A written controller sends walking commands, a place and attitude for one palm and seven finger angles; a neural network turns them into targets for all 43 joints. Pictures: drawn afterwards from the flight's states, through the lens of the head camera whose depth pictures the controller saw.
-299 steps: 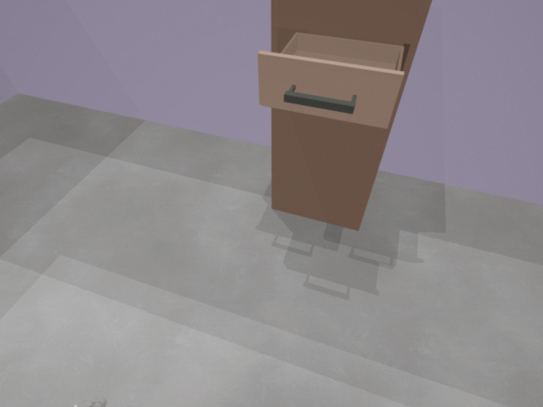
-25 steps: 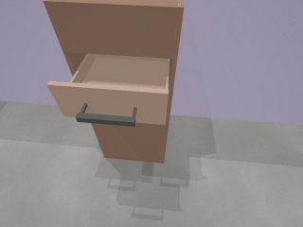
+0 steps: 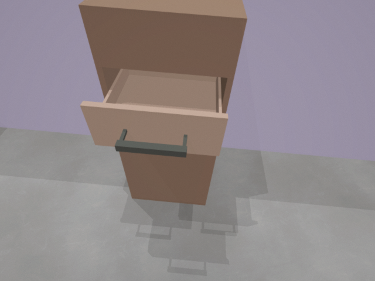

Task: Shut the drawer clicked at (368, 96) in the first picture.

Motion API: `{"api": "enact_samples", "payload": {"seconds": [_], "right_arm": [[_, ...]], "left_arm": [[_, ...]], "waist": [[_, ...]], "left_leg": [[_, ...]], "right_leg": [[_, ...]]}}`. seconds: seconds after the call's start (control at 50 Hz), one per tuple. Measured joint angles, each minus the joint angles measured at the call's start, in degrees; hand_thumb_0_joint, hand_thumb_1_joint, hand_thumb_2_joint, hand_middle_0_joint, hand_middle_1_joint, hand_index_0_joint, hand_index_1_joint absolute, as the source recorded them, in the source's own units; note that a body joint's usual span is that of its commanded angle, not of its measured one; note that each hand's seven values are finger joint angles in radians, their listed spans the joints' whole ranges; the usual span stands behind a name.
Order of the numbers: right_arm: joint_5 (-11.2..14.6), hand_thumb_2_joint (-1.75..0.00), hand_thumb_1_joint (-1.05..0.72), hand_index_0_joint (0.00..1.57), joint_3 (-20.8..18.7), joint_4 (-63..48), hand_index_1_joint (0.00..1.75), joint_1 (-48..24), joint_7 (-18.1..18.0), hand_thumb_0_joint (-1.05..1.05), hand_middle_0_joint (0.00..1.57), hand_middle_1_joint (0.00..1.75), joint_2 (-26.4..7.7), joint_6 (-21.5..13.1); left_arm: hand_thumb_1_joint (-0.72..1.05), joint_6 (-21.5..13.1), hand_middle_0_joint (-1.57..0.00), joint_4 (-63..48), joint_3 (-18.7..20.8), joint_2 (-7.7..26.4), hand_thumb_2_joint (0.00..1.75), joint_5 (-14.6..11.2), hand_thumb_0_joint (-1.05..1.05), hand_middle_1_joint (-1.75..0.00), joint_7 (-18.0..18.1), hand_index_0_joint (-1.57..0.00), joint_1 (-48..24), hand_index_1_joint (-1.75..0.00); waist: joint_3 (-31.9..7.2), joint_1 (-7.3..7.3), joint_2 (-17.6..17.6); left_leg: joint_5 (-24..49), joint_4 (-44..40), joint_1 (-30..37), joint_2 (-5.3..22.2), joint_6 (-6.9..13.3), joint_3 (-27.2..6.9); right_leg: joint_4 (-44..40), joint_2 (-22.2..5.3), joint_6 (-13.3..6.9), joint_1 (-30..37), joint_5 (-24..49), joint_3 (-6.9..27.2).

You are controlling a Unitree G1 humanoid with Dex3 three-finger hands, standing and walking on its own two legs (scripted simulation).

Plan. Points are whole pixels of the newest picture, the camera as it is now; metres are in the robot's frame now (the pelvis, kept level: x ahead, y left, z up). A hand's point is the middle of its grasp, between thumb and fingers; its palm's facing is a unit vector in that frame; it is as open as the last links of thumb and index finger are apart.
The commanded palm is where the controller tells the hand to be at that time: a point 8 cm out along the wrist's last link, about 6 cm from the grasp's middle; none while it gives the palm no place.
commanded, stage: shuffle to correct the standing spot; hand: left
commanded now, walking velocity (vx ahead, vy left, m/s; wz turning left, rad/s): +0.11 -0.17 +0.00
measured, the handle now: (153, 142) +0.46 +0.13 +0.01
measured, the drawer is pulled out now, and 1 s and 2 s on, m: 0.19 0.19 0.19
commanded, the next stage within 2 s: come to a stop and stand still in 0.26 s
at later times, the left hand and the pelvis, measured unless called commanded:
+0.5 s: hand out of the picture -0.01 +0.12 -0.18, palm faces +0.03 -0.99 -0.14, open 7.4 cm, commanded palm none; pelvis +0.03 -0.03 +0.00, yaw -1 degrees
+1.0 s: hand out of the picture +0.03 +0.15 -0.17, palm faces -0.01 -0.98 -0.21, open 7.3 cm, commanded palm none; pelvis +0.01 -0.02 +0.00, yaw -3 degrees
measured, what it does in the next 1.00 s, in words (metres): stands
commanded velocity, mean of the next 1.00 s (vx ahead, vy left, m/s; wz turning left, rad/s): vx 0.00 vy -0.04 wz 0.00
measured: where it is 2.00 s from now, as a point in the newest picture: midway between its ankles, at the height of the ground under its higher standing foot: outside the picture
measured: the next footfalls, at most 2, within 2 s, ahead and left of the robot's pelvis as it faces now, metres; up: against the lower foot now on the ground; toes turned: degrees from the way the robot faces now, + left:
none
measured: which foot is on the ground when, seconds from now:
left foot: down 0.00-1.00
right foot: down 0.00-1.00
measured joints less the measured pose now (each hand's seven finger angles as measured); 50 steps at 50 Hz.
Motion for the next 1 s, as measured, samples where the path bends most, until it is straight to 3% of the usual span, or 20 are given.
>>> {"api": "enact_samples", "payload": {"seconds": [0.06,0.12,0.22,0.28,0.32,0.4,0.46,0.5,0.56,0.68,0.84,1.0], "right_arm": [[-0.1,-0.9,-0.91,0.21,0.0,1.0,0.3,0.9,0.0,0.0,0.2,0.3,0.2,0.1],[-0.2,-0.9,-0.91,0.21,-0.4,1.4,0.3,2.2,-0.2,0.0,0.2,0.3,0.7,0.6],[-0.7,-0.9,-0.91,0.21,-1.3,1.5,0.3,4.1,-0.9,0.0,0.2,0.3,1.1,1.0],[-0.8,-0.9,-0.91,0.21,-1.7,2.0,0.3,5.5,-1.3,0.0,0.2,0.3,0.6,1.0],[-0.7,-0.9,-0.91,0.21,-1.9,2.5,0.3,6.5,-1.5,0.0,0.2,0.3,0.1,1.1],[-0.5,-0.9,-0.91,0.2,-2.1,3.8,0.3,7.3,-1.4,0.01,0.2,0.3,-0.2,2.2],[-0.2,-0.9,-0.91,0.2,-2.0,3.5,0.3,6.1,-1.3,0.01,0.2,0.3,0.1,2.1],[0.1,-0.9,-0.91,0.2,-1.7,3.0,0.3,4.9,-1.4,0.01,0.2,0.3,0.6,1.6],[0.3,-0.9,-0.91,0.2,-1.0,2.5,0.3,3.3,-1.5,0.01,0.2,0.3,1.4,0.3],[0.4,-0.9,-0.97,0.21,-0.9,3.3,0.3,1.4,-2.3,0.03,0.2,0.3,1.7,0.3],[0.4,-0.9,-0.95,0.21,-1.7,0.3,0.3,-0.7,-1.9,0.01,0.2,0.3,1.2,1.0],[0.2,-0.9,-0.94,0.2,-1.4,0.9,0.3,0.0,-1.0,0.01,0.2,0.3,0.5,1.7]], "left_arm": [[0.91,0.3,-0.2,1.2,0.0,-0.3,0.9,0.2,0.0,-0.3,-0.1,-0.2,1.2,-0.3],[0.91,1.1,-0.2,1.9,0.2,-0.5,0.9,0.6,0.0,-0.3,-0.5,-0.2,2.8,-0.3],[0.91,2.3,-0.2,2.2,1.1,-1.0,0.9,1.0,0.0,-0.3,-1.6,-0.2,5.3,-0.3],[0.91,2.3,-0.2,2.0,1.6,-1.6,0.9,0.8,0.0,-0.3,-2.1,-0.2,6.2,-0.3],[0.91,1.8,-0.2,1.8,1.8,-2.1,0.9,0.8,0.0,-0.3,-2.1,-0.2,6.5,-0.3],[0.91,0.4,-0.2,1.4,2.1,-3.4,0.9,0.5,0.0,-0.3,-1.3,-0.2,6.9,-0.3],[0.91,-0.3,-0.2,1.9,1.8,-4.5,0.9,0.4,0.0,-0.3,-0.5,-0.2,6.6,-0.3],[0.91,-0.6,-0.2,2.5,1.3,-5.2,0.9,0.4,0.0,-0.3,-0.2,-0.2,6.1,-0.3],[0.91,-0.7,-0.2,3.5,0.5,-6.2,0.9,-0.2,0.0,-0.3,-0.2,-0.2,5.2,-0.3],[0.92,0.2,-0.2,3.4,0.1,-6.3,0.9,0.1,0.01,-0.3,0.8,-0.2,3.1,-0.3],[0.92,0.6,-0.2,0.7,1.4,-3.6,0.9,0.1,0.01,-0.3,0.8,-0.2,2.3,-0.3],[0.91,0.2,-0.2,0.6,1.2,-2.2,0.9,0.1,0.0,-0.3,0.6,-0.2,1.8,-0.3]], "waist": [[0.1,-0.13,-0.6],[0.0,-0.25,-1.2],[0.6,-0.55,-1.1],[0.8,-0.93,-0.4],[0.8,-0.94,0.4],[0.3,-0.55,2.1],[0.8,-0.39,2.2],[1.2,-0.39,2.0],[1.5,-0.43,2.7],[1.4,0.69,0.1],[2.7,0.27,0.5],[1.5,-0.2,1.5]], "left_leg": [[0.4,-0.9,0.4,-0.4,0.4,0.4],[0.6,-1.4,0.4,-0.7,0.5,1.0],[0.1,-1.1,0.0,0.6,0.2,2.4],[-0.7,0.0,-0.3,1.5,-0.7,2.6],[-2.3,2.6,-1.1,2.3,-1.5,2.3],[-11.4,16.1,-5.9,4.1,-1.4,0.5],[-12.4,22.2,-9.0,4.2,-2.1,0.2],[-9.8,17.0,-8.0,4.2,-2.8,0.5],[0.4,5.2,-3.8,4.4,-2.4,0.2],[0.0,0.7,-0.3,2.0,-1.0,1.9],[1.6,-0.3,-1.2,2.0,-0.8,3.0],[3.6,-1.9,-1.2,2.1,-0.8,3.0]], "right_leg": [[0.0,-0.4,-0.2,-0.1,0.1,0.4],[2.1,-0.7,-2.0,-1.5,-1.5,0.8],[9.8,0.8,-3.8,-6.1,-7.0,-1.5],[7.5,2.0,-4.4,-6.2,-5.5,-3.0],[4.4,2.7,-4.9,-5.2,0.0,-3.5],[3.1,4.6,-5.9,-3.4,-0.9,-5.6],[0.7,5.2,-6.2,-1.5,-0.3,-6.2],[0.2,5.2,-6.1,-0.6,-0.4,-6.3],[2.0,5.7,-5.4,-0.1,-2.1,-6.5],[0.4,3.5,-4.4,1.7,-1.9,-5.0],[1.5,3.3,-4.4,-0.5,-1.1,-3.9],[0.2,3.5,-4.5,-0.7,0.8,-4.0]]}}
